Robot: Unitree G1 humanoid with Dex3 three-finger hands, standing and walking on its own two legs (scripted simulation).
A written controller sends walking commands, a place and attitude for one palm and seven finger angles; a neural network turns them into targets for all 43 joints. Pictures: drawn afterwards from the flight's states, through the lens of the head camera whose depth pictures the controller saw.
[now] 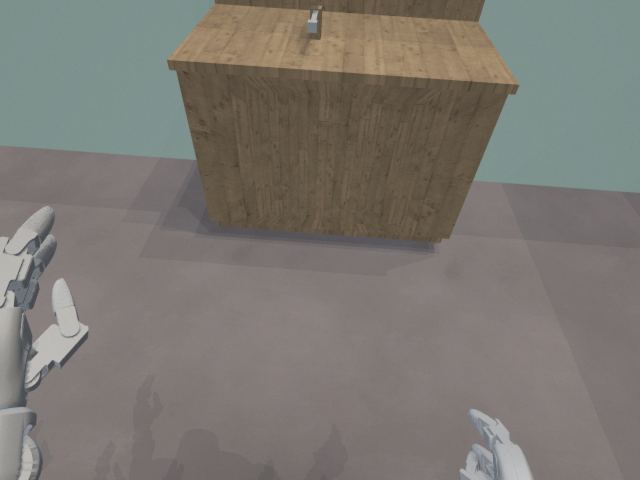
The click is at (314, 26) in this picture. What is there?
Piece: tap's lever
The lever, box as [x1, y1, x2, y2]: [307, 20, 317, 32]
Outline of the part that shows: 308,20 307,32 316,32 317,20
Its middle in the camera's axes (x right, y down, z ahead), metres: -0.03 -0.63 +1.14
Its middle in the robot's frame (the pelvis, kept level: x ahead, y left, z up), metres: +1.28 +0.11 +0.08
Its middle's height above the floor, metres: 0.86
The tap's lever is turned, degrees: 0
